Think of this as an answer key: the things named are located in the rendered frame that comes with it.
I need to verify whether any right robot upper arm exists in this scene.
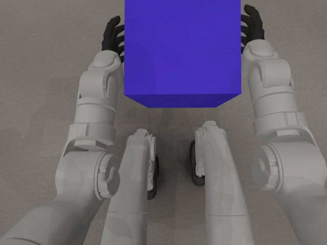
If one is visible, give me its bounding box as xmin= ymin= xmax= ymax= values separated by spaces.
xmin=252 ymin=141 xmax=327 ymax=245

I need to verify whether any robot right forearm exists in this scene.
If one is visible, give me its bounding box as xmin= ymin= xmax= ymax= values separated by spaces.
xmin=241 ymin=39 xmax=327 ymax=179

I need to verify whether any left robot shin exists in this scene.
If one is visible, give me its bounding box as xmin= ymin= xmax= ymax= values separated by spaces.
xmin=127 ymin=129 xmax=155 ymax=190

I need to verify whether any right robot hand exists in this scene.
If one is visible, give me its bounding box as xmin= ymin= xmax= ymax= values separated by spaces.
xmin=241 ymin=5 xmax=265 ymax=54

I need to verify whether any carton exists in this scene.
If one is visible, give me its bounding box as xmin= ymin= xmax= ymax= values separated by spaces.
xmin=124 ymin=0 xmax=241 ymax=108

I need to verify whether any left robot hand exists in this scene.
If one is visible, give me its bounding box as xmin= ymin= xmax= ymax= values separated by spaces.
xmin=102 ymin=16 xmax=125 ymax=63

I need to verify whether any robot left forearm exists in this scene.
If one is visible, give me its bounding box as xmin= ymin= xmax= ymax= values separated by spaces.
xmin=55 ymin=50 xmax=124 ymax=189

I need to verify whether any left robot thigh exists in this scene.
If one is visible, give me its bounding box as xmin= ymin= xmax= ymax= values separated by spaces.
xmin=101 ymin=132 xmax=156 ymax=245

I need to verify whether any left robot upper arm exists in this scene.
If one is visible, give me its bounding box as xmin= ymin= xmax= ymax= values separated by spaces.
xmin=0 ymin=151 xmax=120 ymax=245

